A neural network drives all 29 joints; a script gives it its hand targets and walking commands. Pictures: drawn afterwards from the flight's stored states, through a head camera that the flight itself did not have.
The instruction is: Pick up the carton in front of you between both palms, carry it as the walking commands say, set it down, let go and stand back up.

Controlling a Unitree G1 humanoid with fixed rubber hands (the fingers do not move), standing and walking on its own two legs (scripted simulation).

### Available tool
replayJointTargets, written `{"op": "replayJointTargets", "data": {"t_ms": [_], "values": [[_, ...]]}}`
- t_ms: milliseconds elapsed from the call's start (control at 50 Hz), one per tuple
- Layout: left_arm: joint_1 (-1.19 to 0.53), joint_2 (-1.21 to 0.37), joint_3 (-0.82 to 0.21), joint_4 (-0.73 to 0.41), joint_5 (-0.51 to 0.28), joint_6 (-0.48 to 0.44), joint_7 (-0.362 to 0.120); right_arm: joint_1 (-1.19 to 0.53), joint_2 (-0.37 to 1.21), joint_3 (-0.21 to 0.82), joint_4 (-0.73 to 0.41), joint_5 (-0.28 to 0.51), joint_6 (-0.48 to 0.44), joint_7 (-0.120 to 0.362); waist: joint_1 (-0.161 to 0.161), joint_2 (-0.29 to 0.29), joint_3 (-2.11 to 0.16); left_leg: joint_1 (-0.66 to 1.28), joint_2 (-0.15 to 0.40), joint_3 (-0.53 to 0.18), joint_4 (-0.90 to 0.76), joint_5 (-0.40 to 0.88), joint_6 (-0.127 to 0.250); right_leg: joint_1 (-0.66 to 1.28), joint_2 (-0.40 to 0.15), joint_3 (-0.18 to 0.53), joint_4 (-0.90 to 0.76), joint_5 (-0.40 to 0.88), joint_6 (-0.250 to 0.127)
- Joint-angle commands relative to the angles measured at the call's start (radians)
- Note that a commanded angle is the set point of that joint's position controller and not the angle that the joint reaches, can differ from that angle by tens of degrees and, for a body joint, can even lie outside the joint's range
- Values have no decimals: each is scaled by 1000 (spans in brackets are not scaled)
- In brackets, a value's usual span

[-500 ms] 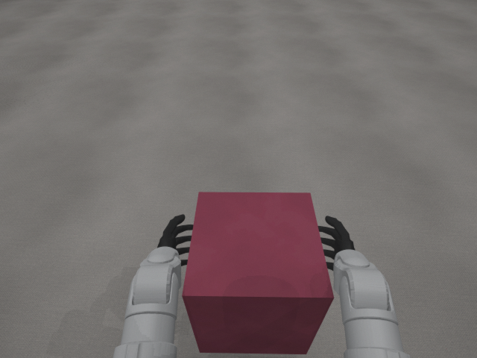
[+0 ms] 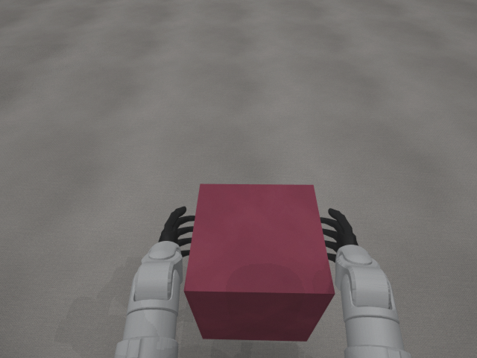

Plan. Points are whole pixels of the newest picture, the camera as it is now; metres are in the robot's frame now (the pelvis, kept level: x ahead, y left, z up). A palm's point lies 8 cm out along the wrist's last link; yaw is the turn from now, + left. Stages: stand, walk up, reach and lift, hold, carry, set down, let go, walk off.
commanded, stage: hold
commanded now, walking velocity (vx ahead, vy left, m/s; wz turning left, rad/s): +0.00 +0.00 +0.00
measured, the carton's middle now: (255, 265) +0.30 +0.00 -0.04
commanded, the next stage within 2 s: set down in 0.88 s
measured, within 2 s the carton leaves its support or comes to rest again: neither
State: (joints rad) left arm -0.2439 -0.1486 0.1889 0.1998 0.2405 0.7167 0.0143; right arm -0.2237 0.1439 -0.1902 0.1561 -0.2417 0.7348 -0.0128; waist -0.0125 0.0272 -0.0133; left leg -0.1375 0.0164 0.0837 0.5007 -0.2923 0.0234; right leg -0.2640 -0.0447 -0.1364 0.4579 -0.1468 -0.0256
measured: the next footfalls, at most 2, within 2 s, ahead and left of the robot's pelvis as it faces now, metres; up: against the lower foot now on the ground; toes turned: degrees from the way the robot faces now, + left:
none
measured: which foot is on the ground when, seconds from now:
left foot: down 0.00-1.00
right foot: down 0.00-1.00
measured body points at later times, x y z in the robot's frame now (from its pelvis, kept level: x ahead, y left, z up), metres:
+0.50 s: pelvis -0.04 -0.02 +0.00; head -0.07 -0.04 +0.45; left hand +0.25 +0.16 +0.04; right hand +0.28 -0.14 +0.04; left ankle -0.04 +0.10 -0.74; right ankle +0.06 -0.12 -0.74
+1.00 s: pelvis +0.00 -0.04 +0.01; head -0.04 -0.07 +0.45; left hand +0.28 +0.15 +0.05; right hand +0.32 -0.15 +0.04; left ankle -0.04 +0.09 -0.74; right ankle +0.06 -0.12 -0.74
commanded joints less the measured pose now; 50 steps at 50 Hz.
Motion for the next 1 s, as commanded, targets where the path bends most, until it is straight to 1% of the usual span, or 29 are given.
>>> {"op": "replayJointTargets", "data": {"t_ms": [0,20,40,60,80,100,160,200,240,260,280,320,340,360,380,400,420,440,460,560,660,720,840,920,960,980], "values": [[-382,-866,-458,-40,-172,-54,-198,-441,849,552,-91,226,-49,205,37,-7,-221,-53,-71,-204,-146,360,6,405,110,218,-31,322,7],[-391,-872,-484,-52,-189,-60,-199,-415,853,557,-86,226,-53,199,27,-6,-222,-96,-70,-209,-147,392,5,462,115,223,-29,371,5],[-392,-866,-497,-62,-206,-65,-198,-397,853,554,-94,224,-59,193,14,-10,-236,-90,-66,-218,-150,427,6,485,117,227,-30,387,4],[-396,-861,-506,-66,-214,-71,-197,-398,850,550,-105,219,-65,186,9,-13,-246,-68,-64,-224,-152,434,6,483,120,224,-32,374,2],[-411,-857,-506,-65,-215,-74,-198,-401,846,543,-102,212,-69,181,1,-10,-247,-65,-64,-226,-155,412,6,484,120,223,-36,345,-1],[-415,-851,-501,-61,-211,-77,-198,-398,840,536,-95,207,-71,179,0,-5,-238,-73,-63,-225,-161,373,7,483,118,222,-39,312,-4],[-422,-840,-476,-35,-195,-79,-200,-403,831,522,-74,194,-69,179,4,1,-183,-130,-52,-225,-189,237,17,483,116,213,-39,220,-4],[-437,-842,-466,-20,-190,-82,-204,-418,832,514,-64,190,-68,183,5,7,-154,-184,-43,-229,-208,157,28,505,115,209,-31,182,-2],[-447,-848,-456,-6,-184,-85,-207,-442,836,515,-62,191,-66,190,11,13,-140,-208,-37,-230,-222,92,36,511,116,204,-24,147,2],[-430,-846,-439,16,-172,-83,-205,-460,839,518,-59,195,-62,200,26,12,-125,-153,-44,-222,-219,92,36,446,117,201,-31,123,10],[-460,-864,-442,19,-171,-84,-209,-482,852,526,-50,197,-62,205,23,12,-128,-188,-43,-221,-223,48,34,463,122,199,-31,96,10],[-487,-879,-441,40,-174,-88,-216,-505,869,523,-25,198,-61,218,19,22,-109,-229,-35,-222,-240,-41,44,471,123,194,-23,40,16],[-507,-891,-451,40,-181,-92,-221,-511,881,525,-15,200,-61,222,15,11,-110,-245,-33,-223,-241,-56,45,481,124,193,-23,34,16],[-516,-900,-458,42,-186,-94,-225,-516,888,524,-8,200,-61,226,11,15,-119,-239,-32,-222,-241,-70,48,485,122,195,-23,23,17],[-515,-905,-456,51,-187,-93,-227,-523,894,525,1,201,-60,231,15,16,-123,-210,-37,-216,-237,-71,48,461,122,196,-26,9,19],[-538,-913,-460,48,-190,-94,-232,-528,908,525,11,200,-59,234,9,3,-128,-226,-39,-214,-233,-87,46,465,123,196,-31,-10,19],[-545,-918,-457,60,-193,-94,-236,-527,911,518,28,197,-58,237,4,10,-127,-233,-37,-212,-235,-107,49,473,120,200,-32,-35,18],[-557,-923,-457,68,-196,-94,-243,-530,921,514,39,194,-58,240,-1,-3,-120,-247,-39,-210,-232,-116,49,472,119,201,-37,-50,19],[-562,-925,-453,79,-196,-94,-247,-535,925,509,51,193,-56,243,-1,-2,-117,-245,-39,-209,-230,-124,51,470,116,204,-40,-69,20],[-604,-941,-430,117,-194,-91,-269,-566,955,493,101,193,-50,255,-4,-23,-119,-263,-48,-204,-210,-124,53,477,98,222,-62,-127,22],[-614,-942,-393,142,-178,-84,-278,-584,967,478,122,196,-41,258,4,-45,-136,-243,-63,-200,-182,-66,46,484,68,257,-97,-134,31],[-607,-938,-373,150,-168,-79,-278,-593,969,473,125,201,-36,257,12,-54,-148,-216,-71,-200,-170,-23,39,482,52,272,-115,-111,37],[-571,-924,-356,143,-156,-70,-266,-575,949,460,121,199,-35,249,19,-53,-169,-176,-80,-204,-177,52,31,506,43,274,-115,47,44],[-554,-919,-371,112,-163,-70,-257,-553,934,456,101,196,-43,242,13,-49,-192,-147,-86,-203,-182,104,26,523,49,265,-101,176,38],[-568,-912,-356,120,-152,-77,-253,-560,916,423,118,179,-55,239,5,-44,-179,-149,-88,-200,-180,104,23,512,55,261,-93,191,31],[-587,-910,-342,135,-143,-85,-252,-576,906,397,136,166,-65,239,0,-41,-165,-159,-89,-198,-176,88,22,496,58,258,-89,169,27]]}}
